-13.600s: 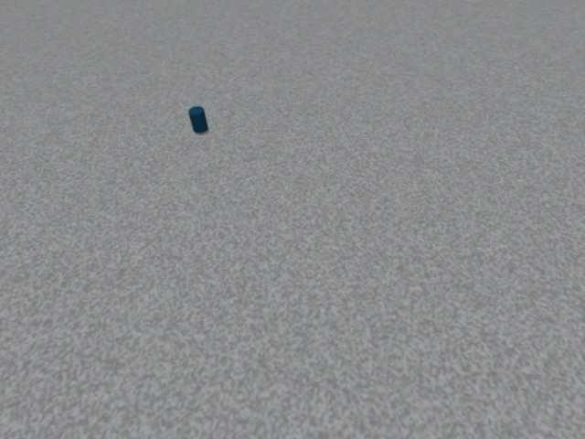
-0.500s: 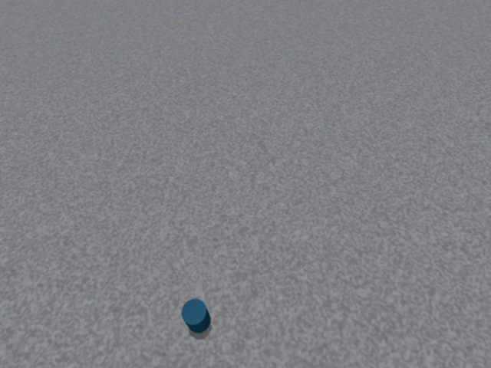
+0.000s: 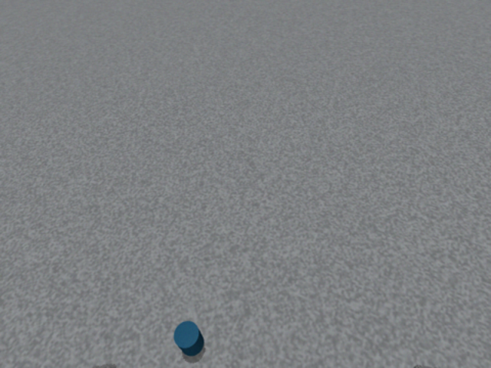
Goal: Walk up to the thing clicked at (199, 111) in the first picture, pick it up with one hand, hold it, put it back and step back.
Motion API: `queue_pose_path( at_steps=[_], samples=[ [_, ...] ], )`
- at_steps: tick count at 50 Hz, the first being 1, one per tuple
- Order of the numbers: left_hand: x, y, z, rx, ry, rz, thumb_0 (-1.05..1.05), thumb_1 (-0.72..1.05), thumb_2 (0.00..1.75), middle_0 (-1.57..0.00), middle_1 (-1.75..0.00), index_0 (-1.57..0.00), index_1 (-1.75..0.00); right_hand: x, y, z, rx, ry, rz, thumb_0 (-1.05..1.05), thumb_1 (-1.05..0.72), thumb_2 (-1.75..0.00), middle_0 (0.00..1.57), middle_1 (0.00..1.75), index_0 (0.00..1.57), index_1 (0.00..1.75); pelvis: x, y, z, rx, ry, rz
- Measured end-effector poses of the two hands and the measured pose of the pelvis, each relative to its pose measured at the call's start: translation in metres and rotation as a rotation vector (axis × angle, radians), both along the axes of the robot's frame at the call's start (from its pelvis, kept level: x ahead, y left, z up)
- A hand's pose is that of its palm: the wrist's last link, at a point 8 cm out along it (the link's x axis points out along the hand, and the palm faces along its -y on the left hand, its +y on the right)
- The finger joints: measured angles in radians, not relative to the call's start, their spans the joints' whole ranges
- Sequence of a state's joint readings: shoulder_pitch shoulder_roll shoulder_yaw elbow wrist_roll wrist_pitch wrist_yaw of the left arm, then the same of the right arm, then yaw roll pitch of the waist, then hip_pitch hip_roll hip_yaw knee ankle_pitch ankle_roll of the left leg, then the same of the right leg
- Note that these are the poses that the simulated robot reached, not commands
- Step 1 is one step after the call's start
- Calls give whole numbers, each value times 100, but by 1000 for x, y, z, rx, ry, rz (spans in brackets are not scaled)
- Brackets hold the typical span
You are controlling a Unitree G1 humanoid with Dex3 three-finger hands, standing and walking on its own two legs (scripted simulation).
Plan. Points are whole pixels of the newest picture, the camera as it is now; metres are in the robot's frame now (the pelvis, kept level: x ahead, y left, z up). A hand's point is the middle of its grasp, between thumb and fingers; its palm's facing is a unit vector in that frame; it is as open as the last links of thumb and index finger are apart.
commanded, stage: stand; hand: left
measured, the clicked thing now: (189, 338) +0.34 +0.26 -0.72
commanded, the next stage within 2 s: go down in 1.70 s
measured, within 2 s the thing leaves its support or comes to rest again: neither
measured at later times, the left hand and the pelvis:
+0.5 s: hand out of the picture +0.09 +0.25 -0.15, palm faces +0.00 -0.94 -0.34, open 7.4 cm; pelvis +0.00 -0.01 +0.00, yaw +0 degrees
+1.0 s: hand out of the picture +0.07 +0.25 -0.15, palm faces +0.00 -0.94 -0.34, open 7.4 cm; pelvis +0.00 +0.00 +0.00, yaw +0 degrees
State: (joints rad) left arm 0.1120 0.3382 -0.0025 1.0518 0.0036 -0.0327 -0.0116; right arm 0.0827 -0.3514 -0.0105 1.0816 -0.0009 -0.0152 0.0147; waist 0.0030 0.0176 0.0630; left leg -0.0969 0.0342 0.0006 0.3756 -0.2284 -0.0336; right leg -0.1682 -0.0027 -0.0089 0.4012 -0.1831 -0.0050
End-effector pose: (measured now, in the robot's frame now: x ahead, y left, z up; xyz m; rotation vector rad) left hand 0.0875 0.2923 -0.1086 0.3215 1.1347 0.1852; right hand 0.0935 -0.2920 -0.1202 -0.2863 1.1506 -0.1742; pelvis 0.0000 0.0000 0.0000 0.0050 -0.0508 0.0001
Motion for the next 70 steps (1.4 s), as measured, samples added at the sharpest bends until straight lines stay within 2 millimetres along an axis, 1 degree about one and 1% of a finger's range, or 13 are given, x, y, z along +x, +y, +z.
queue_pose_path(
  at_steps=[4, 8, 12, 17, 23, 29, 34, 39, 45, 60, 70],
  samples=[
    [4, 2, 2, 13, 15, 8, 1, 91, 90, -20, -29, -21, -30, -13, -5, -3, -5, 54, -18, 1, -90, -90, 20, 30, 20, 30, 2, -2, 2, -1, 4, 1],
    [6, 3, 2, 17, 25, 13, 1, 91, 90, -20, -29, -21, -30, -21, -9, -3, -12, 82, -29, 1, -90, -90, 20, 30, 20, 30, 2, -4, 2, -1, 6, 2],
    [8, 1, 2, 15, 26, 15, 1, 91, 90, -20, -29, -20, -30, -24, -11, -2, -18, 90, -34, 1, -90, -90, 20, 30, 20, 30, 2, -5, 3, -2, 5, 2],
    [7, -1, 1, 7, 23, 18, 1, 91, 90, -20, -29, -21, -30, -24, -12, 1, -22, 77, -31, 1, -90, -90, 20, 30, 20, 30, -1, -6, 3, -2, 4, 0],
    [-1, -2, -1, -1, 33, 26, 1, 91, 90, -20, -29, -21, -30, -24, -11, 2, -23, 66, -20, 1, -90, -90, 20, 30, 20, 30, -4, -6, 4, -2, 6, 1],
    [-15, -1, -3, -3, 61, 38, 0, 91, 90, -20, -29, -21, -30, -28, -9, 0, -17, 75, -14, 1, -90, -90, 20, 30, 20, 30, -6, -6, 4, -2, 11, 2],
    [-25, 2, -5, -1, 90, 49, 1, 91, 90, -20, -30, -21, -30, -33, -8, -1, -15, 96, -13, 1, -90, -90, 20, 30, 20, 30, -6, -5, 3, -4, 18, 4],
    [-30, 4, -6, 0, 109, 56, 1, 91, 90, -20, -30, -21, -30, -35, -7, -2, -17, 112, -12, 1, -90, -90, 20, 30, 20, 30, -4, -4, 4, -3, 20, 4],
    [-29, 5, -6, 1, 112, 55, 1, 91, 90, -20, -30, -20, -30, -33, -5, -2, -18, 115, -10, 1, -90, -90, 20, 30, 20, 30, -2, -2, 4, -2, 24, 5],
    [-10, 6, -3, 3, 77, 42, 0, 91, 90, -20, -30, -21, -30, -16, -4, 0, -23, 82, 0, 1, -90, -90, 20, 30, 20, 30, 5, -1, 4, -2, 25, 7],
    [-7, 6, -3, 3, 67, 40, 0, 91, 90, -20, -30, -21, -30, -13, -5, 3, -30, 74, 0, 1, -90, -90, 20, 30, 20, 30, 6, 0, 4, -5, 20, 8]
  ],
)
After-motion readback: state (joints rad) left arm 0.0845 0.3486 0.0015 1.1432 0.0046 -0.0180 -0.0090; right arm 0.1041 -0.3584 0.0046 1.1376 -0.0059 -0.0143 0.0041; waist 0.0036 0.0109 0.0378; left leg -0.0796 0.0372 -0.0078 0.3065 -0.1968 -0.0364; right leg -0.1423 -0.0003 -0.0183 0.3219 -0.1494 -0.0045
